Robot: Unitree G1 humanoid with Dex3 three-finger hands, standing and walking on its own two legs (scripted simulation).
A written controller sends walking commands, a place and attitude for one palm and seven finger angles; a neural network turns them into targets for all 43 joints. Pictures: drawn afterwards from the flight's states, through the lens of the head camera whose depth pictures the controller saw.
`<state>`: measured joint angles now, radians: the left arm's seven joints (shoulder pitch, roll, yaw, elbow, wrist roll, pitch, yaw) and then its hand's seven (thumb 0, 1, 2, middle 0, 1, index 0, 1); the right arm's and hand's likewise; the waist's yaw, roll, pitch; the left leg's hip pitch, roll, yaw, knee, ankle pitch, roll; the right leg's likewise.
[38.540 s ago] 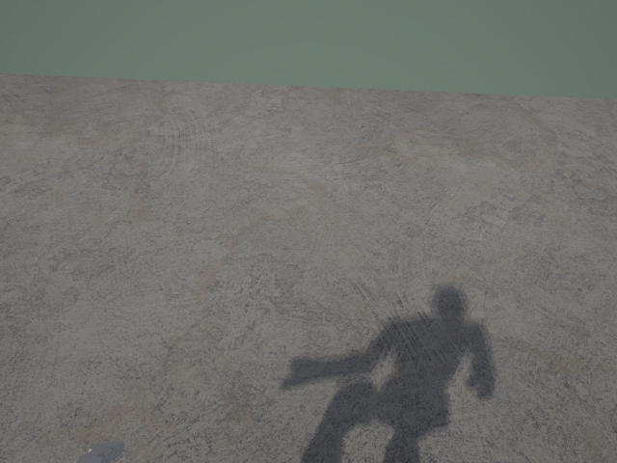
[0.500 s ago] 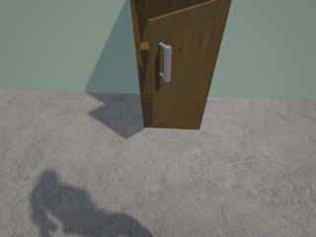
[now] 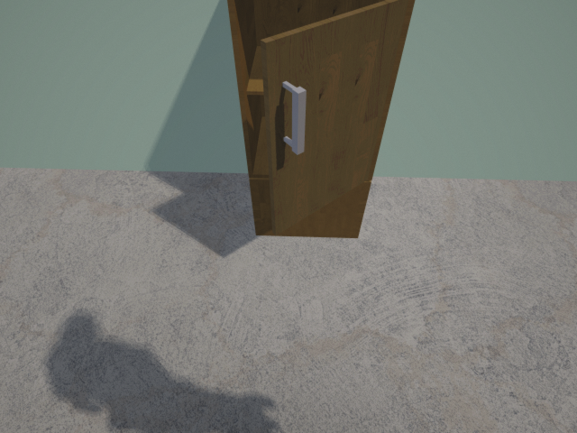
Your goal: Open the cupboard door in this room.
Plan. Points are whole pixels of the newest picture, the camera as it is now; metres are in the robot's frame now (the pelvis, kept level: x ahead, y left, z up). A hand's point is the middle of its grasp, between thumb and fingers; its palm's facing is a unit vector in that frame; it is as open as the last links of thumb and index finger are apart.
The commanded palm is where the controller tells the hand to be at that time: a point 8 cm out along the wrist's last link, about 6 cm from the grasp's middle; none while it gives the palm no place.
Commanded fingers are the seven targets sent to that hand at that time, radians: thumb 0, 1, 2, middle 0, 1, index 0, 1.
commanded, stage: look to check the result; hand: left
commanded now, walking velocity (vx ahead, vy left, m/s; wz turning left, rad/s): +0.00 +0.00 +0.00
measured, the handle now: (292, 118) +0.74 +0.03 +0.03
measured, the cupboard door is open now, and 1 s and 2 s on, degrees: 40 40 40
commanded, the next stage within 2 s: walk to a spot facing it in 0.48 s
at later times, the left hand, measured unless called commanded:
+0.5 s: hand out of the picture +0.09 +0.23 -0.16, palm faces -0.02 -0.94 -0.34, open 7.4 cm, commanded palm none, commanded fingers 0.00 0.90 0.90 -0.20 -0.30 -0.20 -0.30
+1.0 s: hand out of the picture +0.11 +0.17 -0.18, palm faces -0.14 -0.95 -0.28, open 7.4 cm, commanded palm none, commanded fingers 0.00 0.90 0.90 -0.20 -0.30 -0.20 -0.30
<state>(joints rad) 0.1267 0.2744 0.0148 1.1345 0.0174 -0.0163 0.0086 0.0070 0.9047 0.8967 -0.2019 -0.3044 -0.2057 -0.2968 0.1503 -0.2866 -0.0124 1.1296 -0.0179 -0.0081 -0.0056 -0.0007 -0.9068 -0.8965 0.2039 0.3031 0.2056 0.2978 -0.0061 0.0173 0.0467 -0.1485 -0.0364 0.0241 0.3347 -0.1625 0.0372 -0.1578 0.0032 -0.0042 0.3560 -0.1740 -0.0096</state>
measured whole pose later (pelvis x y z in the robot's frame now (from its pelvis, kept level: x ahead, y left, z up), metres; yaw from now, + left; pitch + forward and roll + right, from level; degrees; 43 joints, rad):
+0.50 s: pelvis +0.02 -0.01 +0.00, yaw +0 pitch -1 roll +0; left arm 0.11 0.31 0.01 1.14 0.01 -0.02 0.01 0.01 0.90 0.90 -0.20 -0.30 -0.21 -0.30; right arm 0.10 -0.32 -0.01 1.13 -0.01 -0.01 0.00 0.00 -0.91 -0.90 0.20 0.30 0.21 0.30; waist 0.00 0.02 0.06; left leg -0.11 -0.03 0.02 0.30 -0.17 0.03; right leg -0.12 0.01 -0.01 0.31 -0.18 -0.02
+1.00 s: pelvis +0.02 -0.03 -0.02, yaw -10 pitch -1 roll +2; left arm 0.18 0.22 0.05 1.00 0.02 0.06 -0.01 0.01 0.91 0.90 -0.20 -0.30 -0.20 -0.30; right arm 0.18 -0.23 -0.04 1.01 -0.03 0.03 -0.03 0.00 -0.90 -0.90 0.21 0.30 0.21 0.30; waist 0.02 0.02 0.12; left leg -0.18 0.05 0.18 0.54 -0.33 0.00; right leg -0.32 0.01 0.01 0.74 -0.41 -0.01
